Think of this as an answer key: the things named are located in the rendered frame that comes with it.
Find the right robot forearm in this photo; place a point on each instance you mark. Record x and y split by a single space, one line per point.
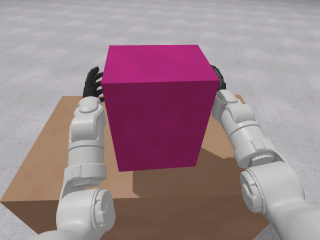
251 146

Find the robot left hand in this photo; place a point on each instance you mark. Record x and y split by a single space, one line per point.
90 88

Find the robot right hand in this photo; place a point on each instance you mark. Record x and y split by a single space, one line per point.
222 84

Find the left robot upper arm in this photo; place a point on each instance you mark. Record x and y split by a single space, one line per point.
83 215

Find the pedestal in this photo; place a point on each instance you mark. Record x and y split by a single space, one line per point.
202 202

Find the carton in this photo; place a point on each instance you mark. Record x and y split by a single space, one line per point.
158 100

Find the left robot forearm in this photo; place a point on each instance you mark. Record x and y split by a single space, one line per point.
86 146

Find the right robot upper arm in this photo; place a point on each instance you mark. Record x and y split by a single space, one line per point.
274 190

